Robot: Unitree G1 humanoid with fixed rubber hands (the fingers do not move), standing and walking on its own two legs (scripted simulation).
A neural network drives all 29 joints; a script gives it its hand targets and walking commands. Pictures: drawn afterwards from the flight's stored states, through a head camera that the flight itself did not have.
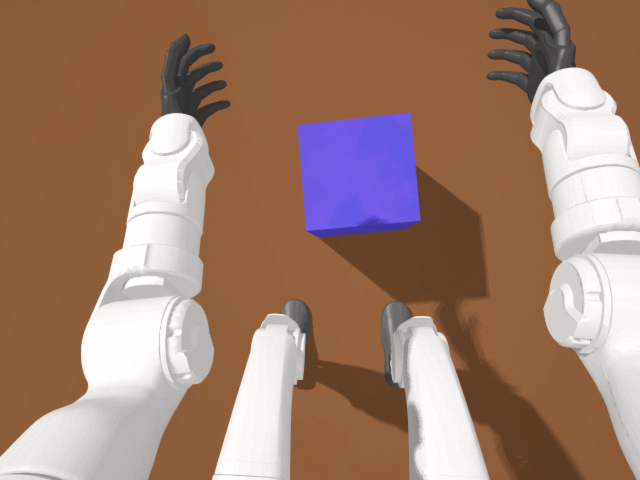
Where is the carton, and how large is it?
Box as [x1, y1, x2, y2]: [297, 112, 420, 236]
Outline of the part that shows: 410,112 297,125 305,222 307,231 316,236 326,236 402,229 420,220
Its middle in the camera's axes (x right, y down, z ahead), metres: +0.08 -0.13 +0.84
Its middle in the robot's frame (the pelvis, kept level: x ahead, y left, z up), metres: +0.50 -0.01 -0.52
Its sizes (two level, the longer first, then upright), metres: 0.210 0.200 0.250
